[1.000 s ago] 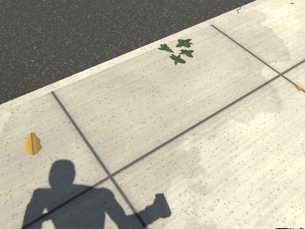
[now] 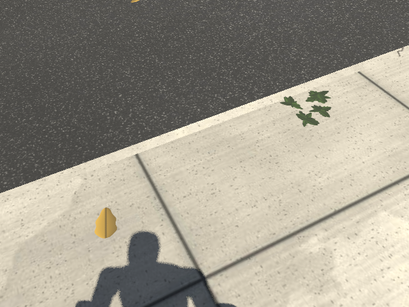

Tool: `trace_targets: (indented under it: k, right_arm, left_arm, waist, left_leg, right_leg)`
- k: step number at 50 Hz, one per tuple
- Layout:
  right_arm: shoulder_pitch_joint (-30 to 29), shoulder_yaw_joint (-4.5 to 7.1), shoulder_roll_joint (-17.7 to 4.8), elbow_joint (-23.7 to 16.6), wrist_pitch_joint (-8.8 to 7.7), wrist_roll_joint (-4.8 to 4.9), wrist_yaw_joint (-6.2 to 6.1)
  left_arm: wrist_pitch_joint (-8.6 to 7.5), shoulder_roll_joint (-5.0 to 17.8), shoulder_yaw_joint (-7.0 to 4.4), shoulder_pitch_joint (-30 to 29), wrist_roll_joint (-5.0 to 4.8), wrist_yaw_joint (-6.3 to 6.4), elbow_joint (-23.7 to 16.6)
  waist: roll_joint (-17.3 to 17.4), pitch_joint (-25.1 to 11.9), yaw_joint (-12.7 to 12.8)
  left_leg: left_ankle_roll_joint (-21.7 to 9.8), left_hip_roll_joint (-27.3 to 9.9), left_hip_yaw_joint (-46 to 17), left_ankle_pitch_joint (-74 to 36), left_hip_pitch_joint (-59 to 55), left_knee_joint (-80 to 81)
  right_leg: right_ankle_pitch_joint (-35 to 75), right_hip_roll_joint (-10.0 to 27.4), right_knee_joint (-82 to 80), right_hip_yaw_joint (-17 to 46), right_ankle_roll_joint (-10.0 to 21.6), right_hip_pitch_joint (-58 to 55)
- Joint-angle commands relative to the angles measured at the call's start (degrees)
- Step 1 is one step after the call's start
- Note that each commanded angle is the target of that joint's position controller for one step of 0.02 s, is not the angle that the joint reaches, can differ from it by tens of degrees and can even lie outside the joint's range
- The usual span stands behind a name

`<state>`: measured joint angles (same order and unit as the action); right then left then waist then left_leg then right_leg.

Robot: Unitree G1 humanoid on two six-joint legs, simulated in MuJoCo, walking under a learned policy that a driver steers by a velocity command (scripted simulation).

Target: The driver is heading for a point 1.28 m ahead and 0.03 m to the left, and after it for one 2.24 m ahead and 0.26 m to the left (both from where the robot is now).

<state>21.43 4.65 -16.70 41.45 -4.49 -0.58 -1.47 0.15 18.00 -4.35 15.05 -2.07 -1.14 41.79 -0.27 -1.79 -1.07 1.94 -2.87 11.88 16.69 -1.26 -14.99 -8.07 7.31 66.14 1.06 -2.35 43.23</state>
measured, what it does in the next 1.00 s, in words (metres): walks ahead, turning left: right foot, then left foot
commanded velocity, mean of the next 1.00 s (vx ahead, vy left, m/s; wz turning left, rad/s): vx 0.94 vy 0.00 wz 0.33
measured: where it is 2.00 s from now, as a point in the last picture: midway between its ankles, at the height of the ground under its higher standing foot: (162, 120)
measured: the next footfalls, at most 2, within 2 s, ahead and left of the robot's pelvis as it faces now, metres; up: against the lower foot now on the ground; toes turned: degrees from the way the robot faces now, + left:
right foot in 0.22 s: +0.28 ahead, -0.21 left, +0.00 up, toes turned -16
left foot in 0.70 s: +0.71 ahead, -0.14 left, +0.00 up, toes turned +6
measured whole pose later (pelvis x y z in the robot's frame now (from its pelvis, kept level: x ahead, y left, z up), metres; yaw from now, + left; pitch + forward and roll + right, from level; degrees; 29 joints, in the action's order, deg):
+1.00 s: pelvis +0.76 -0.19 -0.01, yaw +21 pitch +2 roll -1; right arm 24.3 2.4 -10.8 43.2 -3.6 2.5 -0.8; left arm -7.0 11.3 0.3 -2.5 -0.3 0.9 28.5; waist -0.8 0.6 -6.9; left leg -8.0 10.0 -13.1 20.8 8.7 -30.2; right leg -2.9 3.0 39.1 12.3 -5.0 37.3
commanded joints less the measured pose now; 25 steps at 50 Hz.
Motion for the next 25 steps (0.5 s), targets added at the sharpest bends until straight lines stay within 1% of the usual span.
trace_targets:
  k: [1,3,5,6,7,8,9,10,11,12,13,14,15,16,17,18,19,20,21,22,23,24,25]
  right_arm:
    - [-5.39,2.22,-8.52,-3.64,-1.12,0.08,0.16]
    - [-4.95,2.65,-9.58,-2.77,-0.85,0.33,0.58]
    - [-4.74,3.09,-10.54,-1.92,-0.28,0.63,1.27]
    - [-4.18,3.25,-10.88,-1.4,0.03,0.9,1.68]
    - [-4.14,3.41,-11.57,-0.98,0.29,1.14,2.05]
    - [-4.04,3.69,-12.8,-0.51,0.52,1.49,2.26]
    - [-4.03,3.71,-13.83,0.17,0.82,1.87,2.38]
    - [-6.44,3.13,-13.81,0.36,1.1,1.98,2.29]
    - [-5.4,1.19,-9.47,-0.13,0.22,0.96,1.81]
    - [3.6,-2.19,2.2,-2.79,-1.23,0.93,2.06]
    - [-4.37,-1.45,-4.01,-2.55,-2.92,4.67,1.38]
    - [-11.42,-0.4,-6.6,-4.55,-3.23,7.31,1.06]
    - [-11.58,-1.18,-4.27,-5.0,-3.42,6.18,0.51]
    - [-11.35,-1.14,-3.66,-4.53,-3.04,4.04,0.43]
    - [-7.25,-0.75,-3.57,-3.18,-1.78,4.03,1.06]
    - [-4.39,-0.44,-3.31,-1.52,-0.38,4.63,1.79]
    - [-2.88,-0.1,-3.31,-0.35,0.85,4.84,2.31]
    - [-3.3,-0.02,-3.01,0.41,1.9,4.74,2.5]
    - [-4.61,-0.18,-2.34,0.39,2.5,4.48,2.68]
    - [-6.08,-0.37,-1.9,0.12,2.71,4.14,2.84]
    - [-7.98,-0.47,-1.76,-0.37,2.59,3.98,3.0]
    - [-9.44,-0.31,-2.06,-0.49,2.58,4.02,3.02]
    - [-11.55,-0.67,-1.24,-1.52,2.24,3.89,3.28]
  left_arm:
    - [-0.62,1.25,0.38,-5.79,-0.06,-0.76,-6.33]
    - [-0.74,0.89,0.82,-8.1,-0.2,-1.48,-7.38]
    - [-0.8,0.84,1.21,-10.01,-0.51,-2.15,-8.2]
    - [-0.86,0.7,1.46,-10.57,-0.56,-2.32,-8.36]
    - [-0.91,1.06,1.44,-10.12,-0.51,-2.34,-8.4]
    - [-0.92,2.33,0.93,-8.02,-0.44,-2.15,-8.08]
    - [-0.85,4.65,-0.34,-1.7,-0.63,-1.81,-6.69]
    - [-0.83,8.65,-2.81,11.84,-1.15,-1.34,-3.0]
    - [-0.39,14.92,-5.37,23.16,-1.23,-0.3,1.26]
    - [-1.42,22.24,-5.57,19.5,0.0,0.26,0.9]
    - [-3.45,13.46,-3.08,18.99,1.06,-0.26,-2.48]
    - [-4.9,10.25,-2.2,17.91,1.93,-0.97,-0.95]
    - [-5.68,9.47,-1.9,14.95,1.68,-1.28,-0.07]
    - [-6.08,6.03,-0.95,10.09,2.22,-1.41,-0.1]
    - [-6.64,2.73,0.08,6.36,3.52,-1.35,-0.88]
    - [-7.16,0.66,0.49,4.58,3.7,-1.2,-0.75]
    - [-7.66,0.64,0.42,4.15,3.38,-0.84,-0.3]
    - [-7.96,0.63,0.37,4.1,3.23,-0.49,0.34]
    - [-8.16,0.89,0.24,4.81,3.22,-0.13,1.06]
    - [-8.16,0.89,0.2,5.1,3.38,0.33,1.49]
    - [-8.13,0.45,0.33,4.96,3.66,0.72,1.61]
    - [-7.97,-0.05,0.51,4.7,3.95,1.24,1.54]
    - [-8.18,0.95,0.27,5.97,3.9,1.76,1.72]
  waist:
    - [4.62,9.69,1.28]
    - [3.57,11.36,0.73]
    - [2.95,12.78,0.32]
    - [2.43,13.36,0.13]
    - [2.48,13.22,0.79]
    - [3.78,11.5,2.33]
    - [4.94,7.48,6.31]
    - [4.46,0.56,14.65]
    - [-2.65,-3.93,18.53]
    - [-25.65,-11.25,6.71]
    - [-12.32,-17.52,12.41]
    - [-6.87,-6.99,12.85]
    - [-4.07,-2.45,9.47]
    - [-3.23,1.03,6.65]
    - [-5.89,1.47,3.39]
    - [-6.56,1.98,1.97]
    - [-5.9,2.36,1.16]
    - [-3.78,4.04,1.07]
    - [-3.06,6.01,1.32]
    - [-2.52,7.67,1.5]
    - [-2.49,9.24,1.68]
    - [-2.02,9.95,1.88]
    - [-2.92,11.03,2.41]
  left_leg:
    - [-9.29,-16.8,-5.29,5.42,2.7,12.02]
    - [-8.61,-16.79,-1.63,3.46,0.79,12.53]
    - [-8.12,-16.52,1.86,0.47,-1.81,12.26]
    - [-8.21,-16.36,3.23,-2.3,-1.77,11.89]
    - [-8.42,-16.12,4.52,-10.46,-1.27,10.37]
    - [-8.81,-16.25,5.1,-25.8,-1.41,6.14]
    - [-9.16,-16.37,5.46,-42.67,-0.36,-3.4]
    - [-8.16,-14.49,6.12,-54.58,5.24,-19.34]
    - [-5.13,-11.12,3.49,-36.4,21.63,-40.22]
    - [-1.85,0.87,-4.66,16.35,41.14,-67.68]
    - [-3.9,3.42,-22.14,14.87,41.33,-73.86]
    - [-5.26,2.75,-21.03,8.66,47.39,-74.01]
    - [-6.58,-0.95,-21.35,3.62,47.96,-70.52]
    - [-6.98,-3.84,-21.07,-1.87,46.22,-67.35]
    - [-7.02,-6.02,-22.1,-7.17,41.47,-66.0]
    - [-6.74,-6.92,-22.07,-9.93,39.61,-64.94]
    - [-6.36,-7.05,-21.78,-11.42,39.78,-63.54]
    - [-6.08,-7.05,-21.4,-12.72,41.29,-62.71]
    - [-5.78,-6.87,-21.19,-14.47,43.04,-60.94]
    - [-5.61,-6.16,-20.4,-16.86,44.53,-58.09]
    - [-5.72,-4.86,-18.7,-20.0,44.75,-54.17]
    - [-5.91,-3.13,-16.35,-23.07,45.3,-51.4]
    - [-5.89,-2.89,-14.42,-25.24,45.25,-47.42]
  right_leg:
    - [3.96,3.32,-3.59,1.5,0.88,8.41]
    - [4.34,3.9,-8.02,-0.28,2.69,7.59]
    - [2.42,3.87,-12.07,-2.89,4.75,5.92]
    - [0.52,3.22,-14.46,-4.18,5.93,3.25]
    - [-2.08,1.57,-16.63,-6.08,7.34,-1.26]
    - [-6.19,-1.49,-17.1,-8.7,8.75,-6.97]
    - [-10.45,-5.58,-17.8,-10.59,10.34,-16.92]
    - [-6.4,-10.2,-23.42,-12.09,12.37,-35.64]
    - [-5.47,-9.66,-23.18,-4.72,11.93,-55.91]
    - [-36.58,7.26,-39.99,33.13,19.65,-64.87]
    - [-46.39,12.53,-52.2,44.6,17.37,-61.52]
    - [-39.38,14.44,-54.7,38.76,14.48,-54.87]
    - [-34.63,14.59,-52.95,33.82,13.73,-47.61]
    - [-29.96,12.59,-51.53,26.83,12.11,-40.65]
    - [-24.95,11.03,-50.89,20.23,10.11,-34.55]
    - [-19.74,9.22,-52.01,14.68,8.19,-32.63]
    - [-15.1,8.5,-53.74,9.94,7.14,-32.77]
    - [-10.76,7.65,-55.14,5.39,5.85,-32.57]
    - [-4.79,6.82,-56.05,1.26,4.87,-32.65]
    - [0.42,5.06,-57.1,-3.14,3.91,-33.35]
    - [4.82,2.7,-58.29,-7.41,2.85,-33.19]
    - [7.54,0.71,-59.46,-10.92,1.74,-34.1]
    - [11.95,1.18,-60.62,-12.78,1.37,-34.32]
Keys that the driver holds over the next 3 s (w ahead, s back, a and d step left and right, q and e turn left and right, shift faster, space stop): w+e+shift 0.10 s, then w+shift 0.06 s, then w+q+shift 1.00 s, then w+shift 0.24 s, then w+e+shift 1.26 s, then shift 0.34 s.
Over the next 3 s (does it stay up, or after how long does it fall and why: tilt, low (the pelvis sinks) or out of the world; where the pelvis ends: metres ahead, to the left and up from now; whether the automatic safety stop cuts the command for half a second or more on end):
stays up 2.25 0.31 -0.02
